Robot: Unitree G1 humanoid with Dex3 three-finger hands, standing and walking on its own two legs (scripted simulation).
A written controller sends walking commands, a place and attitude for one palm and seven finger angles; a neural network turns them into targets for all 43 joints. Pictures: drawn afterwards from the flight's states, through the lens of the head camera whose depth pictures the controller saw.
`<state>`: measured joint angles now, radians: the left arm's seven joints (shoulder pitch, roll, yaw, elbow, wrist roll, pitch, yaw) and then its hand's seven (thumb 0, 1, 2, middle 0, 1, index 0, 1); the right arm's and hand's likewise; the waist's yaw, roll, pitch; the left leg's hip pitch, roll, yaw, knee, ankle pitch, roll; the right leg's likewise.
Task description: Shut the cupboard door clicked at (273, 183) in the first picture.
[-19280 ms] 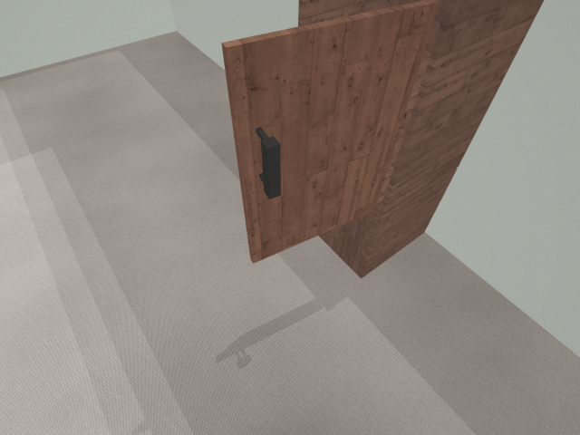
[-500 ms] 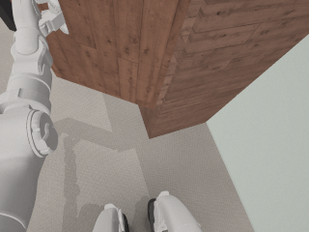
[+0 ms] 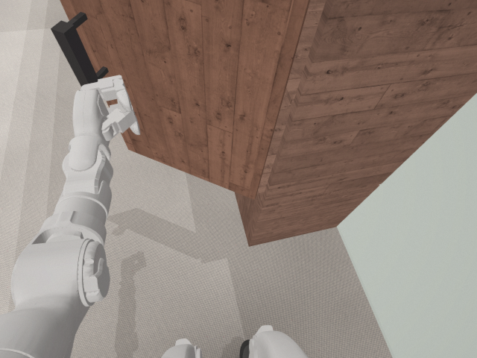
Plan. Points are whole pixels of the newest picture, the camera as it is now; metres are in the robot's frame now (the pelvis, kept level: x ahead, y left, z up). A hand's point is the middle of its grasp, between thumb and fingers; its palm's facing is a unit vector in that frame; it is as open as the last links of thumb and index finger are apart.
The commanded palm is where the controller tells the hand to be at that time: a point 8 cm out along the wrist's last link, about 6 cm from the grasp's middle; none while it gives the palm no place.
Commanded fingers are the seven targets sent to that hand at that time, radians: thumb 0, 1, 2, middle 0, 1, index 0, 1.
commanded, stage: pull the fist back off the door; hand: left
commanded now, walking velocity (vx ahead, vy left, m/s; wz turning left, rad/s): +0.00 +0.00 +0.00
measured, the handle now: (86, 53) +0.66 +0.24 +0.08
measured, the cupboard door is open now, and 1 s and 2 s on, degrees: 54 54 54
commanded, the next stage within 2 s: draw the hand back to the body in 0.14 s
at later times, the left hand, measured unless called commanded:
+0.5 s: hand (116, 128) +0.46 +0.15 +0.10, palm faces +0.03 -1.00 -0.02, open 3.1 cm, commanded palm +0.41 +0.20 +0.11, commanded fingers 0.00 0.90 0.90 -1.30 -1.50 -1.30 -1.50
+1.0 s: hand (30, 207) +0.31 +0.21 +0.15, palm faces +0.23 -0.95 -0.21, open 3.2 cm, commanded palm +0.26 +0.26 +0.17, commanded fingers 0.00 0.90 0.90 -0.81 -0.96 -0.81 -0.96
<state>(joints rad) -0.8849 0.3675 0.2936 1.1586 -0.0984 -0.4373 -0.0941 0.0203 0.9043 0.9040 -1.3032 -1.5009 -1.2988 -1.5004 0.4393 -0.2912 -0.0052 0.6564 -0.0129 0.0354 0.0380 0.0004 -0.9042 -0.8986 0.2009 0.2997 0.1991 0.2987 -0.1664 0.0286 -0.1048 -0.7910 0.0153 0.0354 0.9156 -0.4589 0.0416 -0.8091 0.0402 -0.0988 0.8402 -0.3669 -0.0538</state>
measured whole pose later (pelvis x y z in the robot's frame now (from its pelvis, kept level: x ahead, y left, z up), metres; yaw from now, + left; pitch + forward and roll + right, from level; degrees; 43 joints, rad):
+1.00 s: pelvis +0.01 +0.00 +0.05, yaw +1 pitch +0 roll +0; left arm -0.04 0.28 0.12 0.15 -0.09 -0.09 0.05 0.02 0.90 0.90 -1.06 -1.24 -1.06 -1.24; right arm 0.15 -0.24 0.04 0.58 0.05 -0.01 -0.08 0.01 -0.90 -0.90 0.20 0.30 0.20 0.30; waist 0.03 0.05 -0.02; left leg -0.18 -0.03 0.04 0.49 -0.30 0.05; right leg -0.23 0.02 -0.07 0.48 -0.25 -0.04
